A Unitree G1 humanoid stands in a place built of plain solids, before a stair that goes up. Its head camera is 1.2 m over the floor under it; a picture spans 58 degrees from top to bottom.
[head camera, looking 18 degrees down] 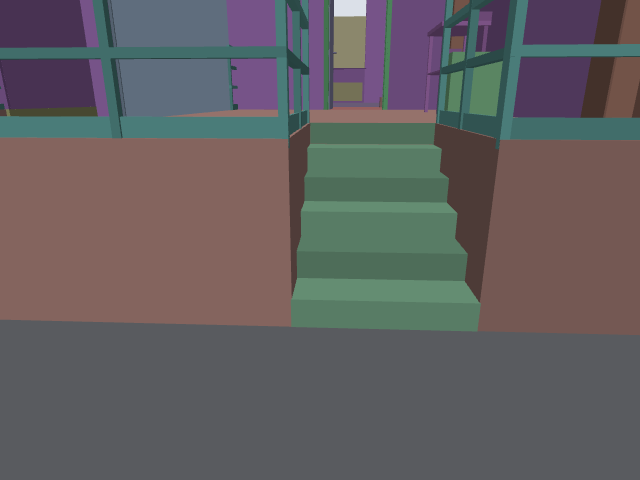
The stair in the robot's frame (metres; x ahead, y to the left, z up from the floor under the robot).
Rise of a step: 0.17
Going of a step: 0.30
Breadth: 1.02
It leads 3 degrees to the right of straight ahead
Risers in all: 6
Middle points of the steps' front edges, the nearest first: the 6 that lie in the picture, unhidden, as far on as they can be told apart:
2.11 -0.35 0.17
2.41 -0.36 0.34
2.70 -0.38 0.51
3.00 -0.39 0.68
3.31 -0.41 0.85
3.60 -0.42 1.02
